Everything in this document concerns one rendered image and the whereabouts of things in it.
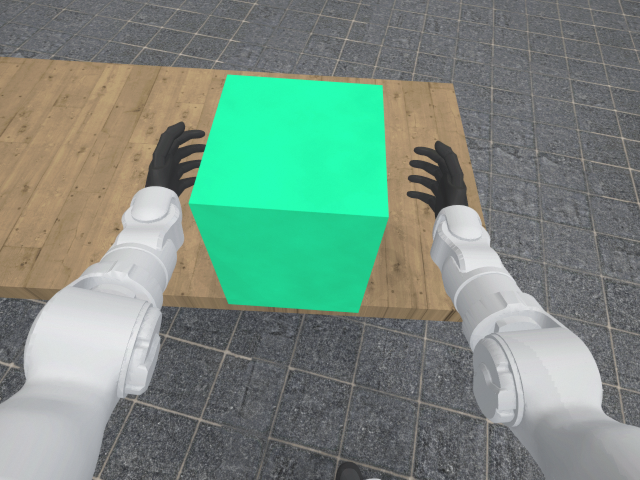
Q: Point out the right robot upper arm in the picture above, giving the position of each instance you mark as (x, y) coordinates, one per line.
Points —
(543, 385)

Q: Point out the left robot forearm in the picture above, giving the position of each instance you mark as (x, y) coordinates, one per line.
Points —
(142, 259)

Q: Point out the left robot hand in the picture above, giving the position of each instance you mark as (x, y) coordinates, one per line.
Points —
(165, 169)

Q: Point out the carton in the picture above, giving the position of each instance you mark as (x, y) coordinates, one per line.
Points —
(291, 194)

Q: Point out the left robot upper arm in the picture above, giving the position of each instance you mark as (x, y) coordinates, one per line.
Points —
(92, 348)

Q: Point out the right robot forearm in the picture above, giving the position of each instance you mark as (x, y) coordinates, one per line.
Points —
(481, 289)

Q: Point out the right robot hand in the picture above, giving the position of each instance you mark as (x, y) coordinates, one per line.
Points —
(449, 189)

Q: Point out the table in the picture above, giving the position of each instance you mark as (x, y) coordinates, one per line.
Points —
(76, 142)

